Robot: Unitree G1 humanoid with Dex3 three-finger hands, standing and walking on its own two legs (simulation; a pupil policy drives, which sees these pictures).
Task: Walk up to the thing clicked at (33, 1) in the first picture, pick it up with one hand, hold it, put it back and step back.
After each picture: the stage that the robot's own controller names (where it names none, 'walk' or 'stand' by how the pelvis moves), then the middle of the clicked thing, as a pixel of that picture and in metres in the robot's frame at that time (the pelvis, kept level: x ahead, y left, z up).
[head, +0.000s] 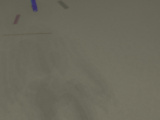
stand; (33, 2) +2.17 +0.74 -0.65
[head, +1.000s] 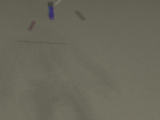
walk; (51, 10) +2.07 +0.41 -0.63
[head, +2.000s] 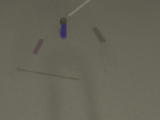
walk; (63, 28) +1.47 +0.18 -0.65
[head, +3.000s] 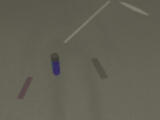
walk; (55, 64) +0.98 +0.25 -0.64
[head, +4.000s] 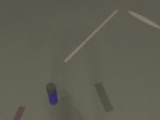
walk; (52, 94) +0.64 +0.23 -0.65
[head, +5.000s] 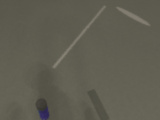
walk; (43, 110) +0.47 +0.23 -0.65
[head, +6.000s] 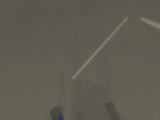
walk; (58, 119) +0.47 +0.27 -0.64
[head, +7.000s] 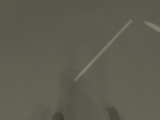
stand; out of the picture +0.44 +0.19 -0.65
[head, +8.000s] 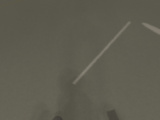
stand; out of the picture +0.42 +0.19 -0.66
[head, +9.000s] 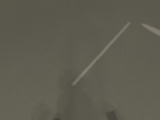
stand; out of the picture +0.41 +0.20 -0.66
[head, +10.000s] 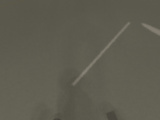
stand; out of the picture +0.40 +0.20 -0.66
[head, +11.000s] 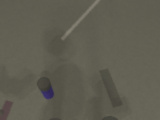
go down; (46, 89) +0.45 +0.19 -0.50
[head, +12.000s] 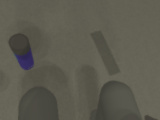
go down; (23, 54) +0.49 +0.23 -0.26
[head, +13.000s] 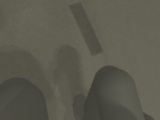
close in; out of the picture +0.48 +0.25 -0.19
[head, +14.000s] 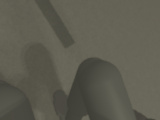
close; out of the picture +0.47 +0.28 -0.16
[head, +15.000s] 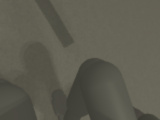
lift; out of the picture +0.46 +0.28 -0.16
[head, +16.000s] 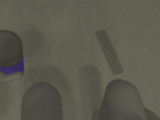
lift; (10, 61) +0.37 +0.24 -0.03
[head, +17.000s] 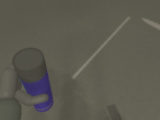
hold; (37, 85) +0.31 +0.15 +0.09
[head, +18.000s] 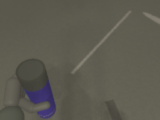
hold; (40, 93) +0.30 +0.15 +0.04
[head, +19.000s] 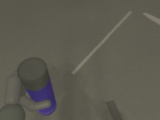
hold; (41, 91) +0.30 +0.15 +0.05
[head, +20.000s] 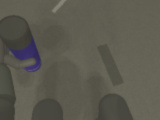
crouch; (24, 50) +0.43 +0.18 -0.03
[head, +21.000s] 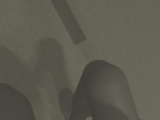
lower; out of the picture +0.45 +0.25 -0.18
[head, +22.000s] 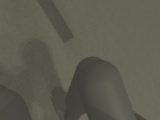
lower; out of the picture +0.46 +0.27 -0.17
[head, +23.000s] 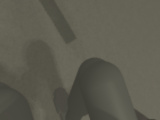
lower; out of the picture +0.45 +0.28 -0.17
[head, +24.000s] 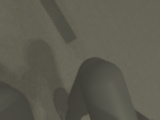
lower; out of the picture +0.45 +0.29 -0.16
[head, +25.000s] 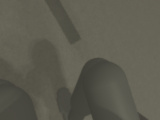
rest; out of the picture +0.44 +0.27 -0.17
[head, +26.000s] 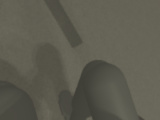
open; out of the picture +0.45 +0.24 -0.17
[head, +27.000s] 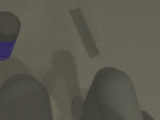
stand; (3, 40) +0.45 +0.22 -0.19
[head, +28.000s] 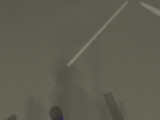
stand; (57, 118) +0.40 +0.15 -0.56
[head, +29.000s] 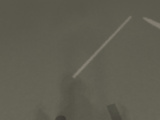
stand; out of the picture +0.40 +0.15 -0.60
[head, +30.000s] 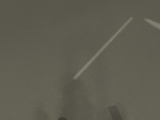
stand; out of the picture +0.39 +0.15 -0.60
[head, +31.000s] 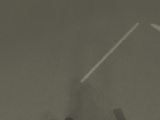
stand; out of the picture +0.42 +0.14 -0.65
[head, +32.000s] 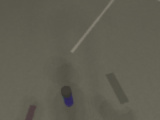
walk; (67, 97) +0.50 +0.15 -0.63
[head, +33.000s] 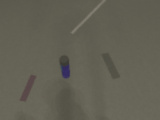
walk; (65, 67) +0.75 +0.15 -0.62
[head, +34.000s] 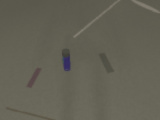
stand; (66, 60) +1.03 +0.18 -0.63
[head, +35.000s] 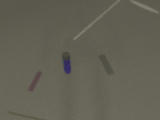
stand; (66, 63) +1.02 +0.18 -0.66
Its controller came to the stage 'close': yes
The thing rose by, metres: 0.69
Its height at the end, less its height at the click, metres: +0.00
